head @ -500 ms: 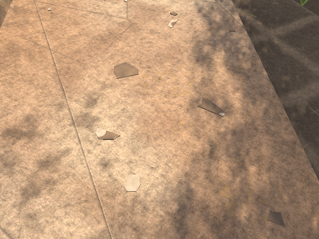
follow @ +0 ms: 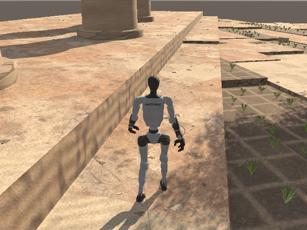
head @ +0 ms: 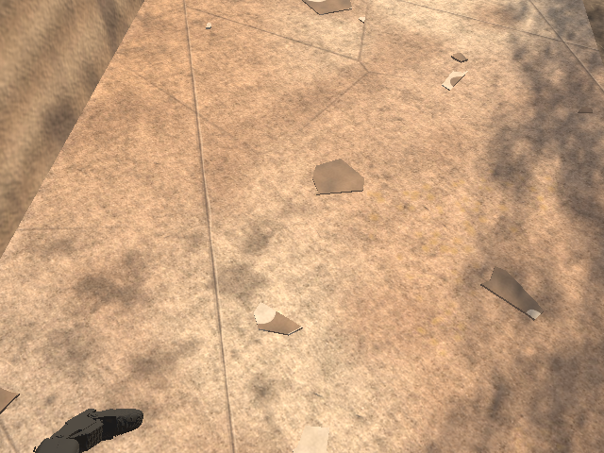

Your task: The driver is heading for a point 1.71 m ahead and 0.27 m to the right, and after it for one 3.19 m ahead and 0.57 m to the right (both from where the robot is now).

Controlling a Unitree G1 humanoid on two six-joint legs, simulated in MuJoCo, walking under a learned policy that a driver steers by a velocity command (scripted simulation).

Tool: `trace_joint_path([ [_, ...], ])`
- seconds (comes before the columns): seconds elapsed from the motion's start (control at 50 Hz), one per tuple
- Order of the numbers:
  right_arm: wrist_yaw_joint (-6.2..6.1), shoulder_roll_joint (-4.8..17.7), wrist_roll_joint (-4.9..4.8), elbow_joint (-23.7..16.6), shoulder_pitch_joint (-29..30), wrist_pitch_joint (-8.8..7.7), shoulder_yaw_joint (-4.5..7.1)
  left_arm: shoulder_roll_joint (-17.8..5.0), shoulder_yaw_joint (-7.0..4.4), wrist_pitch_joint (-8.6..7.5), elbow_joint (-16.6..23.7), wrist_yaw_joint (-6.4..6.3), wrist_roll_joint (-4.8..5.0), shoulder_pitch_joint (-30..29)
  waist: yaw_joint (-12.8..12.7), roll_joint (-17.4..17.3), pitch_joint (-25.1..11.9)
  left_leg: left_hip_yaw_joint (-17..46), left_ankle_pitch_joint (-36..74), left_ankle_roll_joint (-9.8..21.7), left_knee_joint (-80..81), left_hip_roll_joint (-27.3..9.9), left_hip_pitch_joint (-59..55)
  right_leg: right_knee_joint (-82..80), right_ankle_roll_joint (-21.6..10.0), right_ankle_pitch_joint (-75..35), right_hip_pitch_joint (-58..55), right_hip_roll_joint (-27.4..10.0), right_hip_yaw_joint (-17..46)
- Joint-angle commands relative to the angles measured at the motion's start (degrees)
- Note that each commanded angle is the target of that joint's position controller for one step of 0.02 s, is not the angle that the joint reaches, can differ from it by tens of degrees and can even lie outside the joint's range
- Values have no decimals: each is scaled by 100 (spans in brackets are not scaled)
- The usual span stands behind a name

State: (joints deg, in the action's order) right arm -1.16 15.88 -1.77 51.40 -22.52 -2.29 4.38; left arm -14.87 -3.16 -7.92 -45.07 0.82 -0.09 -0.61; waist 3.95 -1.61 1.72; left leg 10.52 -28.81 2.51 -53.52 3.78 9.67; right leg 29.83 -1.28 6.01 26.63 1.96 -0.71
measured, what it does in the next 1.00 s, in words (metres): walks ahead: left foot, then right foot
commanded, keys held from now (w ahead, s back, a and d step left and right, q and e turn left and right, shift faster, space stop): w+q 0.32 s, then w+e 0.68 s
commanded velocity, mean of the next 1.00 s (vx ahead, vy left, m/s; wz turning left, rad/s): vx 0.50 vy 0.00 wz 0.05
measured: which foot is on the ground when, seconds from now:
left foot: up 0.00-0.42, down 0.44-1.00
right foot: down 0.00-0.46, up 0.48-0.96, down 0.98-1.00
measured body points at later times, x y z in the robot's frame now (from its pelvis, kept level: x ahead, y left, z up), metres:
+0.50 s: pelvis +0.27 +0.08 +0.00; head +0.31 +0.10 +0.44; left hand +0.21 +0.36 -0.14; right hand +0.54 -0.11 -0.08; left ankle +0.34 +0.19 -0.72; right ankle +0.13 -0.11 -0.67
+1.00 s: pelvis +0.56 +0.09 -0.01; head +0.60 +0.09 +0.44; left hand +0.76 +0.35 -0.11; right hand +0.59 -0.19 -0.14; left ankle +0.35 +0.20 -0.70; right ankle +0.68 +0.02 -0.73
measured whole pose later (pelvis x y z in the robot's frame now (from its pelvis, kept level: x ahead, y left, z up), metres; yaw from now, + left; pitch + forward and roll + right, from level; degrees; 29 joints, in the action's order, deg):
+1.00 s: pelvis +0.56 +0.09 -0.01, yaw -1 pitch +2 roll +1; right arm -1.8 15.5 -0.3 49.8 -18.5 -2.1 4.9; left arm -15.2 -3.8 -2.6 -43.7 3.4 1.6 3.6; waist 1.3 1.0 2.8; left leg -15.1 -27.6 -2.2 -36.7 -4.9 -2.3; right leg 36.5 -6.8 6.7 30.4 0.8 -4.4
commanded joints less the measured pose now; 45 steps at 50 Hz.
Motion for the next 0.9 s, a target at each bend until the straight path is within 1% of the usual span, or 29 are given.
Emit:
trace_joint_path([
  [0.02, 1, 847, -68, -688, 275, -127, 123, -678, -211, 89, 21, -62, 39, 1258, -810, 736, -926, -234, 413, -45, -2189, -651, 3340, -1444, -960, 1877, -3585, -2216, 2978],
  [0.04, 2, 762, 13, -762, 509, -123, 134, -581, -179, 118, -16, -59, -9, 1006, -677, 502, -467, -316, 723, -39, -1901, -847, 3140, -1622, -895, 1191, -2744, -1999, 2358],
  [0.06, 23, 661, 32, -781, 479, -84, 161, -490, -143, 110, -42, -58, -79, 891, -506, 621, -317, -297, 904, -13, -1677, -1034, 2865, -1774, -837, 792, -2259, -1831, 1896],
  [0.08, 46, 511, 3, -797, 381, -30, 149, -496, -150, 98, -83, -49, -89, 837, -406, 726, -249, -347, 970, -11, -1546, -1134, 2660, -1938, -839, 643, -1948, -1738, 1564],
  [0.12, 61, 304, -8, -929, 473, 62, 105, -590, -194, 46, -161, -39, -31, 841, -352, 676, -113, -446, 1105, -52, -1281, -1252, 2726, -2217, -968, 323, -1686, -1760, 1090],
  [0.16, 67, 298, 37, -1096, 706, 96, 88, -773, -257, 20, -221, -56, -25, 895, -350, 533, -41, -430, 1540, -125, -868, -1309, 2983, -2362, -1068, -47, -1730, -1832, 729],
  [0.2, 121, 313, 44, -1174, 889, 75, 75, -869, -289, 41, -252, -75, -29, 937, -384, 457, -31, -483, 2201, -160, -295, -1295, 3048, -2387, -1022, -398, -1875, -1745, 249],
  [0.24, 207, 275, 36, -1265, 1238, 25, 35, -937, -300, 84, -259, -92, -18, 989, -506, 425, 45, -703, 2825, -147, 439, -1215, 2879, -2350, -886, -689, -1926, -1583, -269],
  [0.28, 294, 219, 46, -1416, 1694, -5, -11, -1025, -317, 141, -297, -114, 14, 1209, -698, 372, 148, -980, 3105, -120, 1009, -1112, 2745, -2305, -798, -727, -2071, -1570, -574],
  [0.34, 375, 205, 49, -1656, 2167, 5, -50, -1172, -353, 248, -434, -102, 110, 1627, -852, 341, 307, -1109, 2782, 12, 1540, -991, 2723, -2152, -726, -816, -2560, -1777, -669],
  [0.38, 381, 279, 77, -1753, 2200, -3, -30, -1276, -365, 328, -567, -62, 190, 1802, -715, 395, 336, -1226, 2088, 195, 1816, -758, 2480, -1844, -746, -1638, -2861, -1947, -605],
  [0.4, 375, 427, 99, -1741, 2002, -8, 34, -1368, -372, 365, -597, -58, 224, 1755, -498, 515, 180, -1364, 1772, 302, 1960, -575, 2062, -1430, -716, -2628, -2961, -1963, -628],
  [0.42, 359, 644, 115, -1554, 1304, -20, 157, -1384, -346, 408, -633, -59, 252, 1645, -21, 537, -215, -1530, 1948, 444, 2304, -365, 1041, -550, -604, -3462, -2835, -1823, -788],
  [0.44, 292, 1009, 111, -1221, 295, -19, 342, -1182, -246, 409, -656, -68, 216, 1702, 445, 462, -822, -1498, 2336, 593, 2308, -295, -602, 669, -418, -3384, -2111, -1543, -918],
  [0.46, 163, 1615, 198, -1054, -601, 9, 494, -666, -58, 352, -490, -28, 47, 1877, 612, -487, -1718, 401, 2287, 1121, 2246, -1762, -2666, 2838, -80, -1021, -289, -1026, -992],
  [0.48, 163, 1732, 189, -1117, -490, -20, 437, -360, 57, 211, -493, 16, 127, 2230, 243, -1353, -2606, 2981, 1836, 1879, 3243, -2916, -3341, 4467, 99, 2772, 939, -121, -26],
  [0.5, 211, 1217, 205, -1165, -282, -80, 288, -1003, -130, 133, -456, 37, 346, 1701, 467, -600, -2152, 2506, 1791, 1585, 3444, -2759, -2900, 4861, 36, 2670, 1432, -368, 690],
  [0.52, 208, 1006, 210, -1113, 1, -123, 222, -1001, -144, 113, -297, 43, 410, 1323, 329, -563, -1310, 1466, 2065, 1324, 3469, -2534, -2161, 4721, -27, 2273, 1713, -637, 553],
  [0.54, 222, 818, 199, -1080, 400, -165, 169, -887, -134, 136, -314, 2, 304, 1236, 76, -244, -876, 842, 2267, 1125, 3624, -2273, -1399, 4281, -20, 1786, 1540, -906, 501],
  [0.56, 227, 569, 205, -1092, 714, -215, 113, -888, -183, 216, -373, -28, 216, 1287, -120, -392, -612, 343, 2428, 992, 3841, -2066, -860, 3977, -3, 1428, 1280, -1069, 529],
  [0.58, 225, 468, 238, -1098, 908, -267, 94, -804, -187, 319, -464, -27, 221, 1523, -295, -498, -514, 27, 2435, 930, 4082, -1971, -463, 3894, 20, 1123, 918, -1147, 579],
  [0.6, 221, 428, 251, -1063, 983, -333, 101, -674, -172, 410, -512, -32, 226, 1639, -381, -427, -465, -168, 2529, 948, 4287, -1945, -268, 3838, 48, 941, 780, -1149, 568],
  [0.64, 186, 475, 278, -957, 1023, -427, 130, -511, -156, 525, -476, -52, 219, 1564, -480, -227, -228, -655, 2896, 941, 4535, -1923, -101, 3587, 110, 608, 956, -1135, 633],
  [0.68, 119, 500, 315, -846, 929, -448, 151, -455, -155, 550, -382, -60, 193, 1334, -452, -148, -50, -1091, 3127, 882, 4620, -1860, -209, 3103, 163, 91, 1299, -1085, 727],
  [0.74, 52, 578, 292, -758, 885, -436, 167, -357, -111, 501, -237, 30, 138, 933, -356, -135, 116, -1699, 3184, 723, 4717, -1696, -295, 1949, 147, -854, 1255, -959, 508],
  [0.78, 12, 680, 254, -674, 723, -411, 199, -257, -47, 486, -83, 107, 110, 508, -182, -55, 280, -1949, 3191, 678, 4790, -1748, -416, 1363, 87, -1152, 1199, -890, 211],
  [0.86, -22, 816, 144, -469, 365, -255, 264, -266, -5, 480, 265, 254, 118, -35, -6, -17, 460, -2184, 3809, 619, 4419, -2021, -1345, 777, -141, -705, 1547, -778, -86],
  [0.88, -32, 858, 120, -453, 370, -201, 277, -303, -19, 478, 341, 293, 126, -64, -52, -62, 431, -2244, 4296, 573, 4219, -2072, -1534, 701, -225, -454, 1506, -703, -191],
  [0.9, -50, 931, 108, -466, 434, -150, 292, -372, -53, 482, 393, 322, 140, 6, -159, -150, 316, -2320, 5214, 510, 3919, -2085, -1652, 664, -328, -187, 1270, -548, -349],
])
Keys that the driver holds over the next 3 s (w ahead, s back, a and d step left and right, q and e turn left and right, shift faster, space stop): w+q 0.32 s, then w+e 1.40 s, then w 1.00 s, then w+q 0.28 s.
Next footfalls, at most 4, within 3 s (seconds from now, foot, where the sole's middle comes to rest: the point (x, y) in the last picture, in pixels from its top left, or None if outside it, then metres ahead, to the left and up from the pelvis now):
0.44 left None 0.38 0.21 -0.76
0.98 right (287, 339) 0.72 0.02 -0.76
1.46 left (224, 237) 1.03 0.17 -0.76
1.96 right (356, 195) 1.16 -0.20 -0.76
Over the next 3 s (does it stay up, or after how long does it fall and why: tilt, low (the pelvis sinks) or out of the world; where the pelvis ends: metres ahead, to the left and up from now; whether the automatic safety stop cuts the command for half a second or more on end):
stays up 1.57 -0.34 0.00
